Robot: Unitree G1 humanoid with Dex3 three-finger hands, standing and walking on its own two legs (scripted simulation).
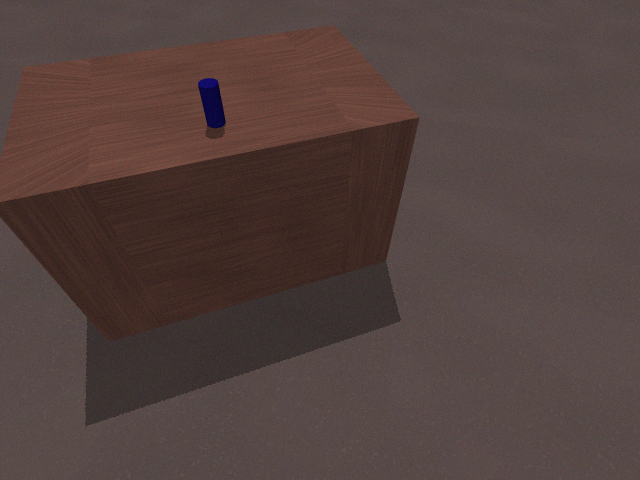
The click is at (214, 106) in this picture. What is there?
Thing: slim round
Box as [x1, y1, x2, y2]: [198, 78, 225, 127]
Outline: 202,79 198,82 198,86 207,124 211,127 219,127 223,125 225,121 217,81 212,78
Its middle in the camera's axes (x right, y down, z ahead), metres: -0.27 -0.35 +1.01
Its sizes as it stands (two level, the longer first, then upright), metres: 0.049 0.049 0.112
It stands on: a support 0.65 m high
